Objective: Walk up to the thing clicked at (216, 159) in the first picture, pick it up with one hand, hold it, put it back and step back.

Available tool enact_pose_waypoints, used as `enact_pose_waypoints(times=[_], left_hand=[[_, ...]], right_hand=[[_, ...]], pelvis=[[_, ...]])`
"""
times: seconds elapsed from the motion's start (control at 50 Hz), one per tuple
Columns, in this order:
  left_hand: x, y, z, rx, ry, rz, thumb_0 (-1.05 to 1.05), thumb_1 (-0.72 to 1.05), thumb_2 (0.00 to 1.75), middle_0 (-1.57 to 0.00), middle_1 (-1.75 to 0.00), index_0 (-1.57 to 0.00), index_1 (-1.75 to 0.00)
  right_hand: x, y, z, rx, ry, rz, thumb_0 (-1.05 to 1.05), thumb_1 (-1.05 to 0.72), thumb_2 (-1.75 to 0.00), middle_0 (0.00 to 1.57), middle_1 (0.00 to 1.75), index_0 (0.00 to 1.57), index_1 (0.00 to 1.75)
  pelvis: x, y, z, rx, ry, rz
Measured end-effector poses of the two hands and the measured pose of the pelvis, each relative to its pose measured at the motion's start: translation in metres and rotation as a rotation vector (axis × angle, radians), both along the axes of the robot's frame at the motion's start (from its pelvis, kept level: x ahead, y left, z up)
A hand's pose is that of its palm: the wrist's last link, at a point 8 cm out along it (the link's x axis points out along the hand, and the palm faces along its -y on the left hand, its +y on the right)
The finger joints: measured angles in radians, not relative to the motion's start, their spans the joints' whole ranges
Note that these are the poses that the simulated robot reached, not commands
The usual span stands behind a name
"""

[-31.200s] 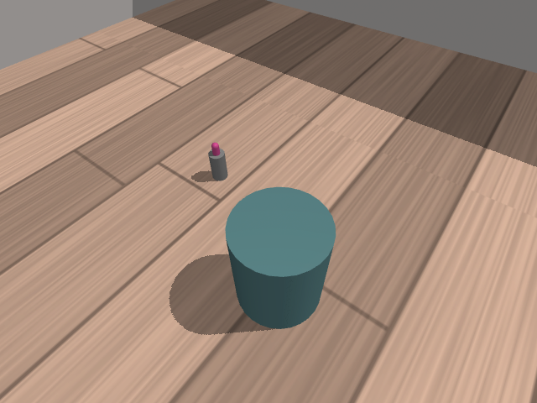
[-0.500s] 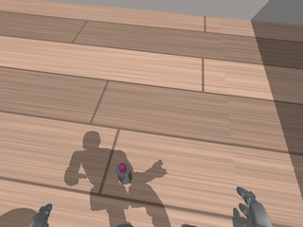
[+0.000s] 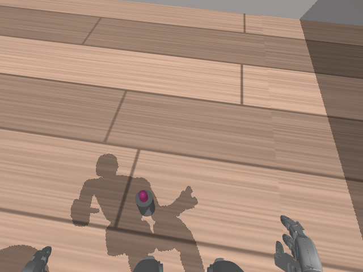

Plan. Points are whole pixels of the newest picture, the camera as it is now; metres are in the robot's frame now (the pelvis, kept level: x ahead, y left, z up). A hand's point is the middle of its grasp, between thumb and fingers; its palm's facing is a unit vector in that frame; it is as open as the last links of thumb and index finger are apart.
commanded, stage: go down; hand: left
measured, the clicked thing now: (145, 201) +0.48 +0.16 -0.59
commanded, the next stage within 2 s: approach in 1.82 s
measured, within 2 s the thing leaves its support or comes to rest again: neither
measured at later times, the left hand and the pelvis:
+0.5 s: hand (70, 237) +0.24 +0.29 -0.16, palm faces +0.05 -0.97 -0.23, open 17.0 cm; pelvis -0.04 +0.00 -0.07, yaw -1 degrees
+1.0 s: hand (78, 204) +0.35 +0.32 -0.23, palm faces +0.03 -0.99 -0.11, open 17.3 cm; pelvis -0.08 +0.00 -0.21, yaw -5 degrees
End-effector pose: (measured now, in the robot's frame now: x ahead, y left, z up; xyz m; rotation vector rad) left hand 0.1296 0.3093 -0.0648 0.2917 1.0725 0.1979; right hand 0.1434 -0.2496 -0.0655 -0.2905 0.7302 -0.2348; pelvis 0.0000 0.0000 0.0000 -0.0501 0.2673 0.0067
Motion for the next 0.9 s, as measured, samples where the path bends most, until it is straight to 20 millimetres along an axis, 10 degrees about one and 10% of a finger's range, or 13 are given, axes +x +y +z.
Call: enact_pose_waypoints(times=[0.22, 0.36, 0.56, 0.9], left_hand=[[-0.005, 0.004, -0.009, 0.0, -0.029, -0.004, -0.01, -0.41, 0.12, -0.06, -0.08, -0.06, -0.09], [0.026, 0.016, -0.039, -0.04, -0.144, -0.004, -0.01, -0.43, 0.1, -0.07, -0.07, -0.07, -0.07], [0.116, 0.038, -0.084, -0.103, -0.468, -0.095, -0.01, -0.46, 0.06, -0.08, -0.04, -0.07, -0.04], [0.183, 0.061, -0.141, -0.171, -0.751, -0.157, -0.01, -0.47, 0.08, -0.04, -0.03, -0.03, -0.04]], right_hand=[[-0.012, -0.002, -0.006, -0.018, -0.004, -0.006, 0.01, -0.8, -0.87, 0.2, 0.3, 0.2, 0.3], [-0.02, -0.005, -0.028, -0.041, 0.009, 0.034, 0.01, -0.83, -0.87, 0.2, 0.3, 0.2, 0.3], [-0.043, -0.017, -0.104, -0.059, 0.129, 0.063, 0.01, -0.87, -0.89, 0.2, 0.3, 0.2, 0.3], [-0.106, -0.022, -0.225, -0.037, 0.378, 0.082, 0.01, -0.87, -0.89, 0.2, 0.3, 0.21, 0.3]], pelvis=[[-0.009, 0.001, -0.008, -0.005, 0.014, 0.0], [-0.022, 0.001, -0.03, -0.005, 0.06, -0.006], [-0.043, 0.002, -0.096, -0.005, 0.197, -0.03], [-0.072, -0.002, -0.192, -0.016, 0.309, -0.056]])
